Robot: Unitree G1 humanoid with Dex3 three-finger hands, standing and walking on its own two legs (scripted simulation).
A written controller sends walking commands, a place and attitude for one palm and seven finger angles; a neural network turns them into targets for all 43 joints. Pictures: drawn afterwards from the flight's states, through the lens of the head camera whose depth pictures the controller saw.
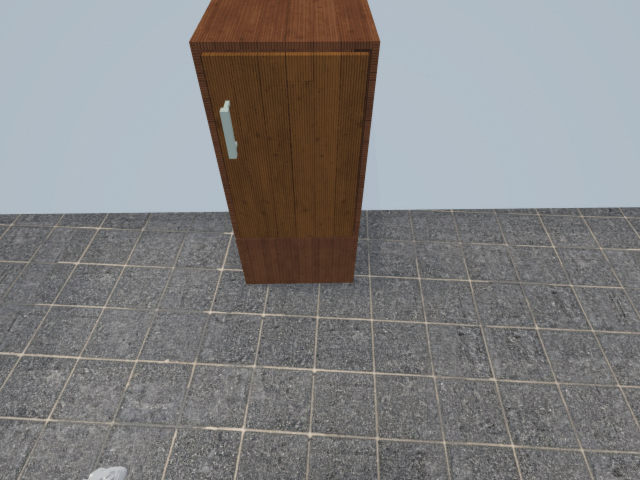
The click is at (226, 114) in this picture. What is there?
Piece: cupboard door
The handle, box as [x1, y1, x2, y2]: [220, 100, 237, 158]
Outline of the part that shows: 225,100 224,106 220,108 220,116 229,158 236,158 237,144 234,140 228,110 229,100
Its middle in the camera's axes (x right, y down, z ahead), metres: -0.23 -0.27 +0.96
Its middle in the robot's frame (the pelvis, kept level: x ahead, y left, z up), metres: +0.88 +0.27 -0.05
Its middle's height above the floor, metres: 0.72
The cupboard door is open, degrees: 0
